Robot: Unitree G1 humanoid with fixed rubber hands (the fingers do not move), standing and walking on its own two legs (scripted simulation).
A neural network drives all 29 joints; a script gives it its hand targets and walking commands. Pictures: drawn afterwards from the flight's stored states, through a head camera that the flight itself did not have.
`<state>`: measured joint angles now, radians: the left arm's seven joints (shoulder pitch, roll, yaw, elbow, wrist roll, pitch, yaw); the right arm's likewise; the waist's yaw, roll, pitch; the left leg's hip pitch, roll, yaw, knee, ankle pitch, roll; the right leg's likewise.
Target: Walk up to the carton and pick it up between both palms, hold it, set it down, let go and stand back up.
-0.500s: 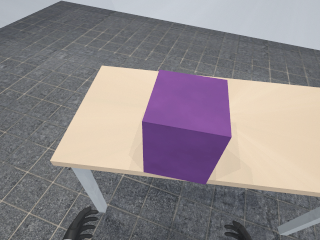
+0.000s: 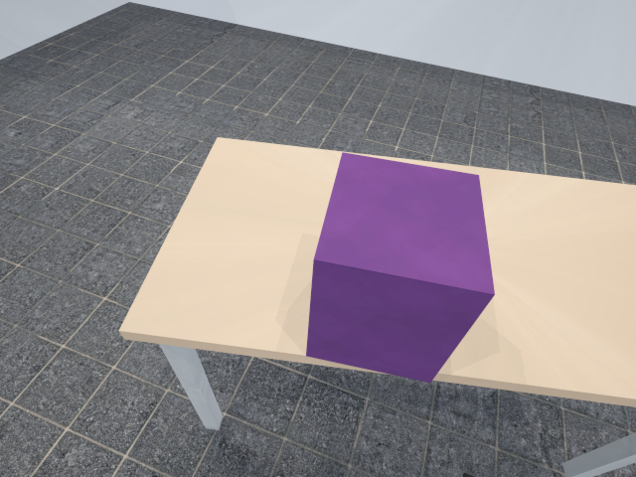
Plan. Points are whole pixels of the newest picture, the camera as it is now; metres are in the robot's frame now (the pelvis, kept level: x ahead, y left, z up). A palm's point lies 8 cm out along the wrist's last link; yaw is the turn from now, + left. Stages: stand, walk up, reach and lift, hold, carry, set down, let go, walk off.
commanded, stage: stand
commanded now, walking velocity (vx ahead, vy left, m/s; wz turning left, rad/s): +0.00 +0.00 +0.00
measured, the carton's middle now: (387, 270) +0.42 -0.09 +0.01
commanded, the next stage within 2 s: walk up in 1.50 s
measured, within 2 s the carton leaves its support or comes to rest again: neither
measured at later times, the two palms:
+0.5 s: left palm out of the picture +0.02 +0.23 -0.14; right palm out of the picture +0.05 -0.20 -0.13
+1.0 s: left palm out of the picture +0.03 +0.24 -0.15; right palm out of the picture +0.02 -0.17 -0.14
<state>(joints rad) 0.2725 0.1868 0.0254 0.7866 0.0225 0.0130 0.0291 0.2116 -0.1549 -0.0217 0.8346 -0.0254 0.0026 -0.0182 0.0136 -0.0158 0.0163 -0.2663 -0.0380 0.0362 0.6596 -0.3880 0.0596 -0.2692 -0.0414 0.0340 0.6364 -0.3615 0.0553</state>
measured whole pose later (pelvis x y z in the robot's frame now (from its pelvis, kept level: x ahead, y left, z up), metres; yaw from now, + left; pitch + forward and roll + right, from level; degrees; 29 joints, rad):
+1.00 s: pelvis +0.05 +0.04 +0.01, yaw -1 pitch -2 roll +0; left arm 0.27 0.10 0.03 1.18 0.01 0.03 0.06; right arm 0.30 -0.10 -0.03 1.16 -0.01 -0.03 -0.05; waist -0.01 -0.02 0.05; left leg -0.06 -0.11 0.06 0.47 -0.37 0.12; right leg -0.09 -0.11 0.06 0.48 -0.36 0.11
